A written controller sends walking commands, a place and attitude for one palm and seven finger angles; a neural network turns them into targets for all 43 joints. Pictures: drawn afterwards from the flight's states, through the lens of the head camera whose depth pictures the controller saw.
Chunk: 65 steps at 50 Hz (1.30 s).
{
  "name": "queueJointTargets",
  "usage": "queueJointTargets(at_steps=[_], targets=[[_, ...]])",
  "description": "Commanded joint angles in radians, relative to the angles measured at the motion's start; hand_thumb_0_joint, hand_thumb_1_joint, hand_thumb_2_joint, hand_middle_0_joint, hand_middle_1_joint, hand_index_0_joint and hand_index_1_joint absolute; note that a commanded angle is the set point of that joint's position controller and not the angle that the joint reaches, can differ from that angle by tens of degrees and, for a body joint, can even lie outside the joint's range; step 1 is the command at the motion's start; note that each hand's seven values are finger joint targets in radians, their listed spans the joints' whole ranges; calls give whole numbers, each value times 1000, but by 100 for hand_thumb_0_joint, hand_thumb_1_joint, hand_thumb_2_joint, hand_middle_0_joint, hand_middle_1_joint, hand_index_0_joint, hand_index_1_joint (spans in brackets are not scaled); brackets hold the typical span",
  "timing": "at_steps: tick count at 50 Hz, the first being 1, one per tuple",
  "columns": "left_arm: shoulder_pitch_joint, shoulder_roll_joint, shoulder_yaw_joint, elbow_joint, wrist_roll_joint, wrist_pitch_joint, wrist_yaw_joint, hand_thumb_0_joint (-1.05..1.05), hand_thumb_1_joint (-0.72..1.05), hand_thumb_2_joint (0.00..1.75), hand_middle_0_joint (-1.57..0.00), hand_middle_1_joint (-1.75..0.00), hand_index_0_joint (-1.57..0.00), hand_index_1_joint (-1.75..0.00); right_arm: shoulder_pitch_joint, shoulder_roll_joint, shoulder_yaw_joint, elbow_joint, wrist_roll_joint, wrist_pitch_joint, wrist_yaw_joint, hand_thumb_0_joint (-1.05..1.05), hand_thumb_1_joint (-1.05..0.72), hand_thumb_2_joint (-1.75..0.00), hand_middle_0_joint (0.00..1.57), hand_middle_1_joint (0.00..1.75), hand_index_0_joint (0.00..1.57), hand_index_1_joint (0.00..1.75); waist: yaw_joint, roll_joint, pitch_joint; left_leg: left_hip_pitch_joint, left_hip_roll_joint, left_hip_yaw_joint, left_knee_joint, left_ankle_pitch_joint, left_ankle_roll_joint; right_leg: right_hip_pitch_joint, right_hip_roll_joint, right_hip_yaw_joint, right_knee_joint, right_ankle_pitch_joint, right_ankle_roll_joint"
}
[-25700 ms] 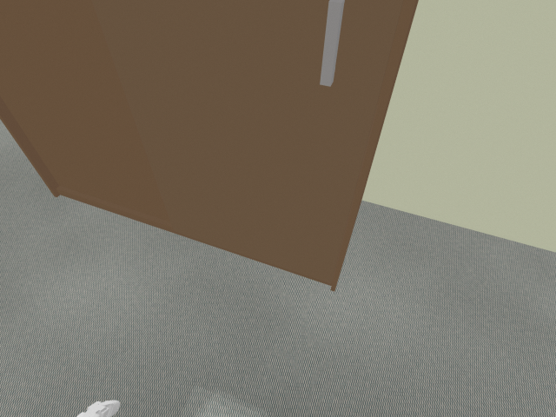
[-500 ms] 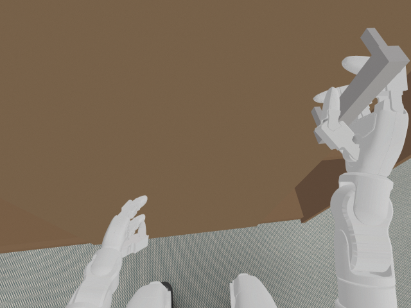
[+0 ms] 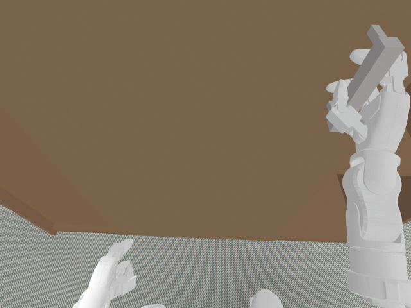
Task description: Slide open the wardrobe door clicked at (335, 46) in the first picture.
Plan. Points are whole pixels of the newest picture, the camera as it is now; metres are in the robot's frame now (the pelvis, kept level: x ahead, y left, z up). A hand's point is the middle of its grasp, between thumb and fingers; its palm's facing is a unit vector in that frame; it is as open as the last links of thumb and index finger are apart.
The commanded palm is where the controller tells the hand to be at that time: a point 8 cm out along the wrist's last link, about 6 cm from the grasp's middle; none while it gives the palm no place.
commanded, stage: step sideways, sliding the door along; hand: right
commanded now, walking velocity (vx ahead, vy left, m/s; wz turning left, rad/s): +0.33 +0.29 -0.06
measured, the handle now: (353, 83) +0.41 -0.21 +0.22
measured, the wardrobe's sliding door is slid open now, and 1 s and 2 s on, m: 0.39 0.56 0.56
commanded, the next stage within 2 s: stop walking and hold the door there in 0.94 s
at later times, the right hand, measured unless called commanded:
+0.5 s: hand (265, 104) +0.37 -0.07 +0.21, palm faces +0.23 +0.97 -0.05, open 6.1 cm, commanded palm +0.35 -0.06 +0.20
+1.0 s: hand (217, 101) +0.38 +0.00 +0.21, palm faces +0.35 +0.94 -0.06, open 6.1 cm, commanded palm +0.35 +0.02 +0.19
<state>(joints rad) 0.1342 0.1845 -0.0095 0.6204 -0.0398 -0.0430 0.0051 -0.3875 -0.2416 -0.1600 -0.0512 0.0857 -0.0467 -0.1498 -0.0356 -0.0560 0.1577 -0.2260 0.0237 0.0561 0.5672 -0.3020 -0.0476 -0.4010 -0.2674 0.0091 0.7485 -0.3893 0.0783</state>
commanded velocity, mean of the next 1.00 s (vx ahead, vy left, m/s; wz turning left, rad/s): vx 0.07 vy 0.30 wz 0.03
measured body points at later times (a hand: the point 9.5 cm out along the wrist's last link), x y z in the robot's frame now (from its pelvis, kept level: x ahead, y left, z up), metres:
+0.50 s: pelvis -0.02 +0.12 +0.02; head +0.04 +0.09 +0.47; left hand +0.17 +0.31 -0.08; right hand +0.35 -0.13 +0.21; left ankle +0.02 +0.33 -0.67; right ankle +0.03 -0.06 -0.72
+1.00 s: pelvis +0.02 +0.24 +0.02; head +0.10 +0.19 +0.46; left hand +0.24 +0.41 -0.07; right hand +0.36 -0.05 +0.21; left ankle +0.07 +0.43 -0.64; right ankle +0.05 +0.07 -0.72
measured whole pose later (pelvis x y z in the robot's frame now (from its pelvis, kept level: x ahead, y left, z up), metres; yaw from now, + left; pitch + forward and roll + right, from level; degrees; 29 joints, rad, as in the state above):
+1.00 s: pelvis +0.02 +0.24 +0.02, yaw -5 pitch -4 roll +6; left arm 0.10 0.17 0.01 0.60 -0.04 -0.05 -0.03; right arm -0.52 -0.26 -0.10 0.01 0.06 -0.04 -0.11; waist -0.16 -0.05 0.26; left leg -0.45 0.06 0.05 0.96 -0.36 -0.05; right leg -0.24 -0.26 -0.05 0.51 -0.20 0.09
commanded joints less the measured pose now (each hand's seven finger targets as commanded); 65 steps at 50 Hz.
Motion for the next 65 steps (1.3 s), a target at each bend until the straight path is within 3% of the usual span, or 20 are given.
queueJointTargets(at_steps=[1,7,8,10,16,25,27,29,34,35,37,38,45,52,53,54,56,57,59,65], targets=[[-159,117,56,-107,7,-58,52,0,90,90,-20,-30,-20,-30,-419,-177,46,-390,-9,-128,13,0,-90,-90,45,140,45,140,-9,394,-423,314,310,-334,-135,705,269,-215,205,-3,521,-272,-56],[-66,137,61,-87,25,4,69,0,90,90,-20,-30,-20,-30,-489,-106,86,-291,-28,-161,36,0,-90,-90,45,140,45,140,62,131,-499,-33,137,-29,142,415,145,438,152,-140,-305,248,-65],[-67,191,86,-104,28,-9,70,0,90,90,-20,-30,-20,-30,-508,-68,119,-297,-9,-173,51,0,-90,-90,45,140,45,140,70,-170,-528,-363,18,10,386,8,55,691,-155,266,-352,535,-193],[-115,157,70,-134,1,-9,29,0,90,90,-20,-30,-20,-30,-588,-37,146,-248,-6,-171,62,0,-90,-90,45,140,45,140,60,-114,-498,-423,-6,-160,695,-266,53,607,-368,541,-394,560,-326],[-97,161,77,-86,10,-1,33,0,90,90,-20,-30,-20,-30,-620,-7,204,-192,-34,-119,83,0,-90,-90,45,140,45,140,53,-164,-372,-364,61,-44,616,26,10,381,-158,58,-417,320,-206],[-79,142,53,-128,-16,-42,39,0,90,90,-20,-30,-20,-30,-667,93,303,-100,-11,-108,91,0,-90,-90,45,140,45,140,52,-256,-434,14,-54,120,18,-21,1,357,-65,-75,-246,386,-144],[-100,101,33,-136,-31,-49,32,0,90,90,-20,-30,-20,-30,-694,109,339,-132,-16,-109,88,0,-90,-90,45,140,45,140,35,-102,-453,147,20,40,-179,112,29,249,9,-68,-72,318,-115],[-156,56,24,-135,-23,-53,45,0,90,90,-20,-30,-20,-30,-695,-31,262,-150,-31,-108,61,0,-90,-90,45,140,45,140,3,332,-398,254,336,-312,-215,640,191,-157,196,-89,343,-257,-49],[-123,88,35,-84,-7,-12,54,0,90,90,-20,-30,-20,-30,-656,79,318,-303,-10,-135,45,0,-90,-90,45,140,45,140,52,288,-437,331,218,-57,97,845,191,-3,190,-136,-90,-46,-53],[-108,111,55,-79,-3,-4,56,0,90,90,-20,-30,-20,-30,-637,64,311,-296,-7,-148,53,0,-90,-90,45,140,45,140,85,192,-460,127,164,20,257,677,122,300,164,-154,-324,253,-60],[-117,173,96,-129,4,-8,24,0,90,90,-20,-30,-20,-30,-626,117,333,-318,11,-164,83,0,-90,-90,45,140,45,140,64,-152,-599,-346,17,-78,650,-303,31,706,-347,435,-303,993,-282],[-141,195,104,-142,-12,-9,-15,0,90,90,-20,-30,-20,-30,-698,119,327,-302,-3,-165,95,0,-90,-90,45,140,45,140,73,-15,-554,-364,38,-148,723,-270,43,589,-343,394,-324,712,-297],[-120,168,102,-152,-5,-46,-19,0,90,90,-20,-30,-20,-30,-636,119,349,-322,-17,-117,121,0,-90,-90,45,140,45,140,59,-202,-406,-256,54,-20,517,-28,-5,408,-142,-70,-359,561,-172],[-80,152,87,-180,-9,-103,-19,0,90,90,-20,-30,-20,-30,-526,33,259,-317,-5,-139,105,0,-90,-90,45,140,45,140,64,-288,-444,-47,-46,48,106,-38,0,486,-138,-63,-232,823,-146],[-23,200,107,-95,2,-87,0,0,90,90,-20,-30,-20,-30,-312,-520,-338,74,-38,-129,50,0,-90,-90,45,140,45,140,25,-283,-441,-55,-64,55,31,22,-11,470,-116,-106,-202,779,-121],[-25,182,98,-134,-4,-79,-3,0,90,90,-20,-30,-20,-30,-304,-394,-200,30,-36,-132,75,0,-90,-90,45,140,45,140,5,-203,-432,32,-20,14,-138,181,4,392,-53,-95,-60,661,-83],[-50,109,69,-138,-17,-85,15,0,90,90,-20,-30,-20,-30,-333,-498,-249,2,-57,-155,74,0,-90,-90,45,140,45,140,24,255,-442,278,258,-272,-139,1086,110,-2,181,-165,277,-130,-24],[-81,111,55,-129,-5,-95,31,0,90,90,-20,-30,-20,-30,-240,-539,-324,89,-54,-132,61,0,-90,-90,45,140,45,140,-5,271,-421,260,346,-327,-95,1292,157,-127,221,-63,411,-296,-19],[-70,146,53,-99,-18,-101,46,0,90,90,-20,-30,-20,-30,-238,-513,-342,51,-28,-138,42,0,-90,-90,45,140,45,140,4,428,-483,386,337,-344,7,1300,196,-207,214,36,512,-273,-26],[-104,178,46,-85,-6,-71,79,0,90,90,-20,-30,-20,-30,-199,-495,-355,107,-45,-166,17,0,-90,-90,45,140,45,140,18,268,-464,253,282,-214,-34,1005,170,41,266,-49,0,-67,-38]])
